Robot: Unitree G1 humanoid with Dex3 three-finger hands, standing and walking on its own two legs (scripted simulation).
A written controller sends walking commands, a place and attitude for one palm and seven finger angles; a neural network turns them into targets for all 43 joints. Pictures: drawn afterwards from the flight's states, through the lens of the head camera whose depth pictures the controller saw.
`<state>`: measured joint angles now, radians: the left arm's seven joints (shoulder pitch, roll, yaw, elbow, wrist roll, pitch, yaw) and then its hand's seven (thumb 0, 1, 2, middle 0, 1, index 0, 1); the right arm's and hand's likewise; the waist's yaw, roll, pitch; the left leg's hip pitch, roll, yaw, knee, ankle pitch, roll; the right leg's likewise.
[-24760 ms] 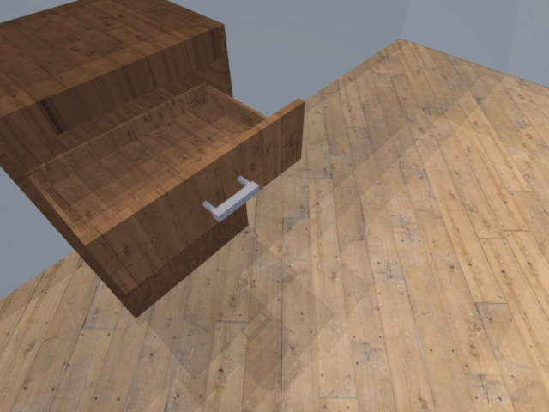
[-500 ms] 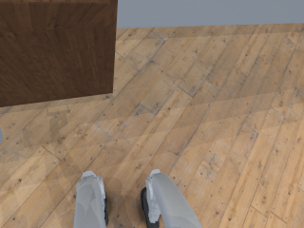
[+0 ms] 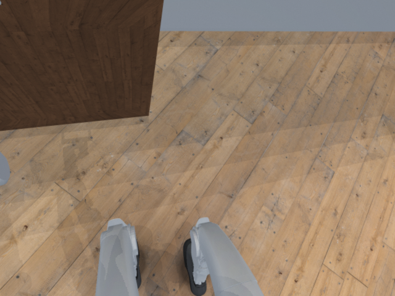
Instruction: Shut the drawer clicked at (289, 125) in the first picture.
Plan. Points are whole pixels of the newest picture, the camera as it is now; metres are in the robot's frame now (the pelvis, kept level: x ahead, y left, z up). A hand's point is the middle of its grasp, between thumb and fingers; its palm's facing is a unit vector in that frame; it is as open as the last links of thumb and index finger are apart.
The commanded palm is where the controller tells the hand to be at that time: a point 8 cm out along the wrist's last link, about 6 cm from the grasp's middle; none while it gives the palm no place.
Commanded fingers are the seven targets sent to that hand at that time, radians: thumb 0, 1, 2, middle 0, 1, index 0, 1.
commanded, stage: pull the fist back off the drawer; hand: left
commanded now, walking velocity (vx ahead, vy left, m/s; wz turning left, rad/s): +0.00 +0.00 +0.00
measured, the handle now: out of the picture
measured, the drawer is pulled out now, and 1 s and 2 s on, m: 0.00 0.00 0.00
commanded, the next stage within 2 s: draw the hand back to the body in 0.40 s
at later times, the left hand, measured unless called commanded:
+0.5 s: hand out of the picture +0.58 +0.24 +0.09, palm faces +0.15 -0.99 -0.04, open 3.2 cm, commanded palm +0.56 +0.27 +0.10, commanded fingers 0.00 0.90 0.90 -1.40 -1.60 -1.40 -1.60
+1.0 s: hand out of the picture +0.43 +0.24 +0.18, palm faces +0.13 -0.99 -0.04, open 3.3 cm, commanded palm +0.39 +0.29 +0.20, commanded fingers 0.00 0.90 0.90 -1.40 -1.60 -1.40 -1.60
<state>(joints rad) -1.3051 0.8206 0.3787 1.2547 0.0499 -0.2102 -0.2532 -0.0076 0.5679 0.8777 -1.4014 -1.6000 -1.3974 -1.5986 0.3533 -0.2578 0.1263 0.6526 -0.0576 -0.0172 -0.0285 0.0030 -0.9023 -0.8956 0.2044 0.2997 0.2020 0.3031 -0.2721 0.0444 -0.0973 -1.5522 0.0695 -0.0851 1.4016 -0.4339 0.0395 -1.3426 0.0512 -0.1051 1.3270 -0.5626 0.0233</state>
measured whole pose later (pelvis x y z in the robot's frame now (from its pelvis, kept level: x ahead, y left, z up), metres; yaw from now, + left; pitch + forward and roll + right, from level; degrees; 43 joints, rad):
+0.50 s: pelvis +0.03 -0.01 +0.03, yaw +0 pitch +30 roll -7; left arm -1.04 0.69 0.50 1.17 0.00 -0.30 -0.22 0.02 0.86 0.90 -1.40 -1.60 -1.40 -1.60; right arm 0.37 -0.26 0.07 0.64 -0.04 0.04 0.02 0.00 -0.90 -0.90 0.20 0.30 0.20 0.30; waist -0.23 0.06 -0.11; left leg -1.38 0.09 -0.05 1.31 -0.47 0.02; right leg -1.20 0.07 -0.07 1.24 -0.58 0.01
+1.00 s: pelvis +0.08 -0.01 +0.11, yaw +5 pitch +15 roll -3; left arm -0.28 0.37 0.32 0.49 -0.25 -0.24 -0.25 0.02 0.89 0.90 -1.40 -1.60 -1.40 -1.60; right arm 0.25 -0.27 0.01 0.56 0.05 0.01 -0.02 0.01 -0.91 -0.90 0.20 0.30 0.20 0.30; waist -0.07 0.04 -0.14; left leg -0.79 0.05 -0.01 0.95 -0.42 0.01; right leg -0.61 0.03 -0.04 0.86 -0.52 0.00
